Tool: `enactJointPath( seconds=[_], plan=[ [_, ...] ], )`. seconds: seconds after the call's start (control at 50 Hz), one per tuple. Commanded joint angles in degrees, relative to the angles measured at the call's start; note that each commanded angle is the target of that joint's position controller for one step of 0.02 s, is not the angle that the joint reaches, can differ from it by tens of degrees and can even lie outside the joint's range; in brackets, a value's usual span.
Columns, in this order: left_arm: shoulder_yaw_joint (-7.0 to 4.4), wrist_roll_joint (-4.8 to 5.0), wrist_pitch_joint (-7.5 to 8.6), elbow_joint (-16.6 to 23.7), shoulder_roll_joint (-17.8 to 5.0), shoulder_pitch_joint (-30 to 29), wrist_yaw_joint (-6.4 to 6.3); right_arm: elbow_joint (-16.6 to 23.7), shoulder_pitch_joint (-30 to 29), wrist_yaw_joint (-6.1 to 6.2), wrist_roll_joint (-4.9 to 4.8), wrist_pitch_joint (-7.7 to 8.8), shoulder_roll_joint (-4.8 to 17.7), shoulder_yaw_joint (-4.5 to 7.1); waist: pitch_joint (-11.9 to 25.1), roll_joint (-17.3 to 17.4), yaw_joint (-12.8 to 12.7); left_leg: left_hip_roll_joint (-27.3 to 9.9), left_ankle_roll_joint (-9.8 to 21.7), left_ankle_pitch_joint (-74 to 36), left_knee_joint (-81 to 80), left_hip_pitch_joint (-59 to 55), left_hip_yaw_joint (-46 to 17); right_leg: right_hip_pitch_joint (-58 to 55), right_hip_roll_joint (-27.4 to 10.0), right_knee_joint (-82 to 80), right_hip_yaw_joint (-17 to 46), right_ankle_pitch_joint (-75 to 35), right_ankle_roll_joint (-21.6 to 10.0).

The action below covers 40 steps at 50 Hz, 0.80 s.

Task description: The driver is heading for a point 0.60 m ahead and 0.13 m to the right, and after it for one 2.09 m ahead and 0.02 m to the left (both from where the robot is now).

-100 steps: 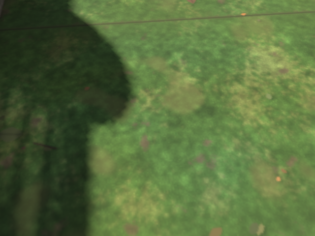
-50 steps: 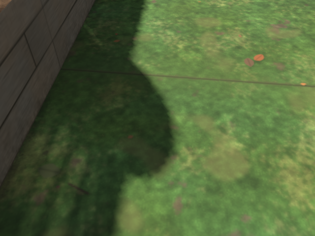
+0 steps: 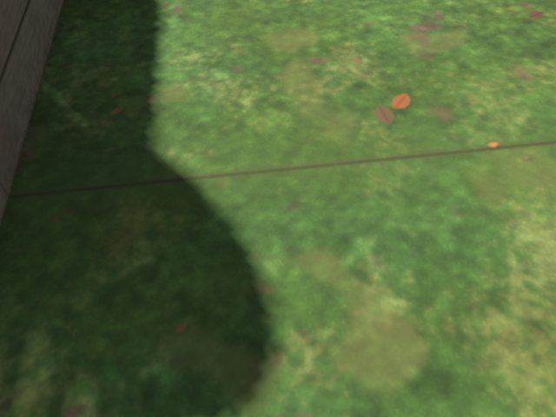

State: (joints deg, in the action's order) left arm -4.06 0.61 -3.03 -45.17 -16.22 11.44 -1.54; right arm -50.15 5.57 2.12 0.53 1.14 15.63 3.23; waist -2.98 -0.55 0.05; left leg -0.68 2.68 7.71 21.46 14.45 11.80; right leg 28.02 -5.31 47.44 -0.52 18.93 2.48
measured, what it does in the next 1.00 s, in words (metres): steps on the spot, turning right: right foot, then left foot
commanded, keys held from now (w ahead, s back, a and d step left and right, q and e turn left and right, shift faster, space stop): e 0.54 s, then no key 0.34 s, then w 0.12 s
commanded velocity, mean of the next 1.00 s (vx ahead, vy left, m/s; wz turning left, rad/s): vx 0.03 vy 0.00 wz -0.42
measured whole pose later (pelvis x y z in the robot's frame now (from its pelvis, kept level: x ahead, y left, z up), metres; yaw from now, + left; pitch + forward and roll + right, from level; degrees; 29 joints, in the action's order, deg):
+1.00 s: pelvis +0.05 -0.02 +0.00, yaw -24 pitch +0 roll +0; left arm -2.5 -0.1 -2.2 -42.2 -15.0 13.1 -1.5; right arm -51.7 9.7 -0.4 -0.5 1.2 15.7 1.6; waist -1.5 1.0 1.2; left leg -0.8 -0.1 22.6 35.3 14.6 0.4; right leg 10.4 0.4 27.3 2.5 16.7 -0.6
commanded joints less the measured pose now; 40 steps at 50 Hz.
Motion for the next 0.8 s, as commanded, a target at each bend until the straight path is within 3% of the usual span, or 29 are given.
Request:
enactJointPath(
  seconds=[0.02, 0.06, 0.08, 0.1, 0.12, 0.14, 0.16, 0.18, 0.2, 0.24, 0.34, 0.48, 0.54, 0.56, 0.58, 0.6, 0.62, 0.64, 0.66, 0.68, 0.74, 0.8],
  plan=[
    [-1.21, 0.1, 0.3, 4.3, -4.6, 1.1, 0.99, 3.4, -1.9, 0.25, -0.75, -0.61, 10.3, 2.43, 6.1, 5.2, -0.5, -18.4, 10.3, -3.8, -6.6, -4.8, -10.7, -5.3, 0.5, -5.3, -1.6, 0.9, -1.3],
    [-1.58, -0.03, 0.47, 4.1, -4.7, 3.3, 1.64, 3.3, -2.2, 0.18, -1.77, -1.37, 10.2, 2.54, 6.7, 5.1, -2.4, -16.9, 7.1, -4.7, -0.9, -5.0, -8.1, -11.0, 2.7, -15.6, -4.0, -4.9, -3.5],
    [-2.31, -0.39, 0.57, 3.8, -6.5, 5.1, 1.46, 2.2, 0.7, 0.06, -1.91, -1.65, 8.5, 2.27, 6.7, 2.7, -2.6, -14.4, 3.5, -1.8, 4.6, -3.0, -6.0, -15.3, 3.4, -21.4, -2.1, -10.5, -5.5],
    [-3.89, -0.44, 0.66, 4.4, -12.3, 6.7, 0.59, 2.6, 2.0, -0.36, -0.48, -1.71, 5.6, 1.6, 6.4, -9.3, -1.4, -8.3, -2.0, 8.1, 19.3, 6.1, -0.4, -21.7, -5.7, -27.0, 11.7, -27.2, -9.5],
    [-4.72, -1.56, 1.12, 5.9, -17.8, 6.2, 0.26, 6.5, -3.3, -0.26, 0.97, -1.3, 4.5, 1.22, 5.1, -20.6, -1.7, 1.4, -6.4, 29.2, 32.2, 22.7, -2.5, -25.5, -17.1, -28.5, 30.3, -38.6, -21.1],
    [-3.89, -2.59, 2.51, 6.2, -14.2, 7.1, 0.63, 6.8, -6.7, -0.29, 0.83, -1.07, 6.8, 1.89, 8.9, -11.3, -4.1, 1.1, -5.9, 30.8, 42.2, 24.0, -12.0, -25.6, -16.1, -28.6, 28.9, -38.0, -23.4],
    [-3.57, -2.34, 3.62, 6.5, -13.2, 4.8, 0.6, 6.5, -5.7, -0.44, -0.59, -1.1, 7.3, 2.22, 9.1, -8.8, -2.2, 0.2, -4.9, 26.0, 44.5, 24.8, -14.2, -25.6, -13.3, -28.1, 23.6, -37.1, -20.7],
    [-3.53, -1.13, 4.06, 7.3, -12.2, 1.3, 0.35, 5.0, -3.6, -0.06, -0.91, -1.23, 7.3, 2.46, 9.0, -5.6, -0.4, -0.7, -4.7, 21.4, 43.9, 25.0, -15.0, -25.5, -10.4, -27.3, 20.0, -34.4, -17.3],
    [-2.98, 0.06, 3.95, 7.9, -10.6, -0.9, 0.06, 4.5, -3.3, 0.35, -0.4, -1.33, 8.2, 2.81, 8.6, -5.1, 0.1, -1.2, -5.0, 18.4, 42.5, 25.1, -15.5, -25.0, -9.6, -27.2, 18.7, -33.8, -15.6],
    [-2.42, -0.13, 3.54, 8.4, -9.6, -0.9, -0.43, 4.5, -3.1, 0.25, -0.32, -1.15, 7.4, 2.82, 9.8, -5.6, 0.8, 0.0, -5.7, 14.4, 42.7, 21.3, -15.1, -23.1, -7.7, -27.0, 17.0, -37.0, -15.5],
    [-3.04, 0.06, 2.6, 9.0, -11.1, 0.6, -1.27, 5.0, -5.1, -0.1, -0.93, -0.8, 5.5, 2.05, 9.3, -6.6, -0.8, 1.3, -7.4, 11.4, 28.5, 18.8, -16.0, -24.7, -6.4, -26.4, 18.8, -31.7, -15.6],
    [-3.15, 0.03, 1.49, 10.5, -11.7, -2.3, -0.64, 5.0, -3.2, -1.27, -1.41, 0.09, 7.2, 2.35, 8.4, -9.2, -1.0, 3.1, -6.7, 12.5, 15.6, 8.8, -16.5, -20.0, -5.0, -24.6, 25.9, -28.8, -15.0],
    [-2.73, 0.91, 0.87, 11.5, -10.8, -5.0, -0.98, 3.7, 2.1, -1.93, -1.3, 0.96, 8.0, 2.94, 8.8, -8.4, 2.2, 2.4, -4.7, 0.5, -0.9, -1.1, -15.4, -17.6, -1.3, -20.8, 26.6, -24.1, -11.0],
    [-2.03, 0.38, 0.81, 11.5, -8.6, -3.3, -1.11, 3.4, 4.0, -1.78, -0.54, 0.93, 10.9, 3.65, 10.2, -3.7, 1.5, -4.9, -2.2, -4.8, -2.9, -8.0, -20.5, -12.6, 1.9, -15.4, 23.2, -13.8, -8.0],
    [-0.97, -0.84, 1.02, 11.1, -4.6, 1.5, -0.89, 4.4, 2.2, -1.19, 0.3, 0.32, 14.1, 3.96, 10.2, 11.4, -2.6, -16.4, 3.6, -20.4, -2.2, -13.3, -32.3, -3.4, 11.2, -2.9, 13.5, 11.1, -4.5],
    [-2.34, -0.52, 1.54, 12.3, -9.0, 0.8, -1.11, 4.5, 2.6, -1.67, 1.9, 0.33, 13.9, 3.7, 8.6, 16.5, -1.3, -23.3, 13.4, -22.8, -4.1, -9.3, -42.5, 3.5, 12.9, 8.4, 11.0, 21.2, -2.0],
    [-3.49, -0.28, 1.59, 10.7, -12.9, 1.4, -1.25, 5.7, 0.1, -1.79, 1.51, 0.67, 11.2, 2.95, 7.0, 10.2, -1.5, -21.5, 14.2, -19.0, -4.1, -7.7, -38.7, 3.7, 10.1, 16.2, 12.4, 17.4, -0.9],
    [-3.9, -0.07, 1.26, 9.5, -13.1, 1.5, -1.29, 5.9, -2.4, -1.72, 0.58, 0.68, 9.0, 2.4, 5.8, 8.0, -2.2, -17.3, 11.4, -15.8, -3.3, -6.9, -32.8, 3.9, 9.7, 18.6, 12.1, 13.2, -0.1],
    [-3.63, -0.11, 0.64, 8.4, -11.4, 1.9, -1.54, 6.2, -3.2, -1.62, -0.3, 0.62, 7.8, 1.9, 5.0, 7.4, -2.1, -14.3, 9.5, -13.2, -3.0, -6.9, -28.8, 4.0, 9.6, 19.8, 11.8, 10.7, 0.9],
    [-3.15, -0.26, 0.35, 8.4, -9.9, 1.7, -1.52, 5.9, -3.0, -1.41, -0.81, 0.54, 7.5, 1.58, 4.4, 7.8, -1.6, -13.5, 9.6, -14.3, -2.9, -6.9, -27.4, 4.2, 9.8, 20.6, 11.8, 8.4, 1.8],
    [-1.78, 0.27, 0.63, 9.3, -6.6, -0.9, -1.27, 4.4, -0.1, -0.78, -0.37, 0.07, 7.3, 1.06, 4.9, 9.2, 0.0, -11.4, 10.0, -15.3, -3.1, -9.3, -23.1, 1.6, 8.7, 11.6, 8.5, 6.0, 2.9],
    [-0.33, -0.29, 0.86, 9.8, -4.2, -3.0, -0.95, 3.6, 0.2, -0.77, -0.4, -0.36, 9.0, 1.18, 5.8, 10.8, 1.4, -11.5, 9.9, -16.0, -2.5, -9.0, -21.5, -6.4, 5.5, -2.9, 4.3, 7.1, 3.1]
  ],
)
Next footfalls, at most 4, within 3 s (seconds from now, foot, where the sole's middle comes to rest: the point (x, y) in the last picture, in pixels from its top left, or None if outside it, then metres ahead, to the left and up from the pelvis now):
0.08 right None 0.07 -0.13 -0.78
0.56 left None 0.14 0.09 -0.78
0.92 right None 0.02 -0.14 -0.78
1.26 left None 0.24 0.05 -0.78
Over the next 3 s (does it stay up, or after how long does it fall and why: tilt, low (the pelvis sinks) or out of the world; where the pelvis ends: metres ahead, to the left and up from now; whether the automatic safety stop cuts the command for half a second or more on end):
stays up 0.56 -0.23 0.00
